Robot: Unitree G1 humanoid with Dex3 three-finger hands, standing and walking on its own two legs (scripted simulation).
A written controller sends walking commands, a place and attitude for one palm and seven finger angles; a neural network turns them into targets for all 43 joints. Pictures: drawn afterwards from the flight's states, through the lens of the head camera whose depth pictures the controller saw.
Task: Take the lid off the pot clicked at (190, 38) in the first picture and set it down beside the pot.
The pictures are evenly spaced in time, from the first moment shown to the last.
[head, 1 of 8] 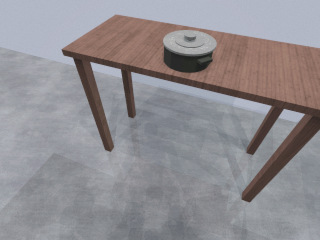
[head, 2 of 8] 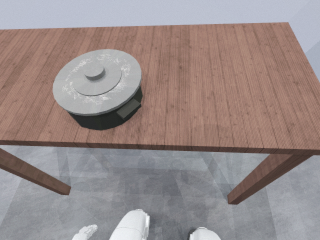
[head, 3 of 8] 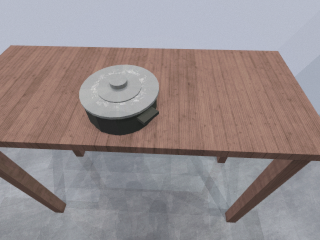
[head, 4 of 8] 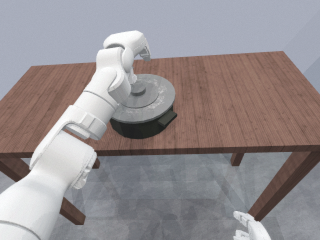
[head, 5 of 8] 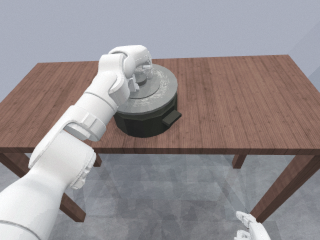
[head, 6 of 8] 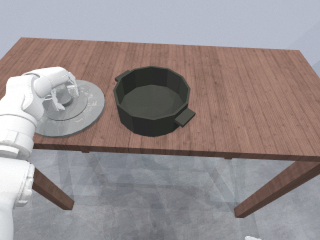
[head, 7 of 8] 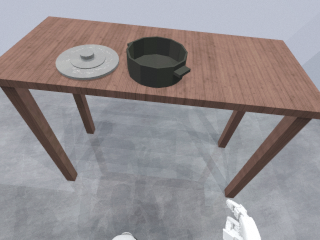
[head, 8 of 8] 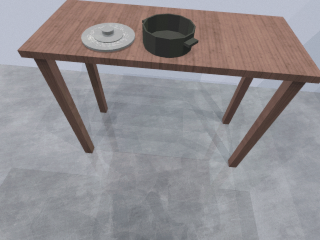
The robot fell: no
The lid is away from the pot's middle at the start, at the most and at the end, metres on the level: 0.00 0.24 0.24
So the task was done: yes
